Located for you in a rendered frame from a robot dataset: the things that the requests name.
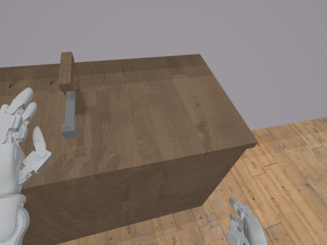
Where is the counter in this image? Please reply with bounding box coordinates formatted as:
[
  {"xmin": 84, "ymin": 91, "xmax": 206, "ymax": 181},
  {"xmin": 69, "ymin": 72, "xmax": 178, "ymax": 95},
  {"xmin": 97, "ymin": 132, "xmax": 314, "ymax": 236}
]
[{"xmin": 0, "ymin": 52, "xmax": 258, "ymax": 245}]

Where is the robot left forearm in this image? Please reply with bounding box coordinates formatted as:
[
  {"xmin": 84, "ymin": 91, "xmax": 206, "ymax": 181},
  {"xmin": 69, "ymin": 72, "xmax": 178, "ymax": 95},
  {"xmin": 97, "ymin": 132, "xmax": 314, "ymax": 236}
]
[{"xmin": 0, "ymin": 194, "xmax": 30, "ymax": 245}]

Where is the right robot hand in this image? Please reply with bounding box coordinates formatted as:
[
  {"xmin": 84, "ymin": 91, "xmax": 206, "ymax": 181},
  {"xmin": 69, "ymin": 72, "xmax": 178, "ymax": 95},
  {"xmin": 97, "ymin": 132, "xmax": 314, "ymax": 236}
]
[{"xmin": 227, "ymin": 198, "xmax": 267, "ymax": 245}]

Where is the left robot hand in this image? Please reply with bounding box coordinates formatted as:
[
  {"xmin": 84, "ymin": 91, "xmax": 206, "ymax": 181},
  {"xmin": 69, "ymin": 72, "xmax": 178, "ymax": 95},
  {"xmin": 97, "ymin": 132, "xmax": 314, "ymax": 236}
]
[{"xmin": 0, "ymin": 87, "xmax": 52, "ymax": 196}]

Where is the tap lever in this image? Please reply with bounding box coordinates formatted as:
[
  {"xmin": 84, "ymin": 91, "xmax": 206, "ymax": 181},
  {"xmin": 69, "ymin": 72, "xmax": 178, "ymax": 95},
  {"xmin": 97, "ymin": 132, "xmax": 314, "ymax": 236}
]
[{"xmin": 61, "ymin": 91, "xmax": 78, "ymax": 139}]

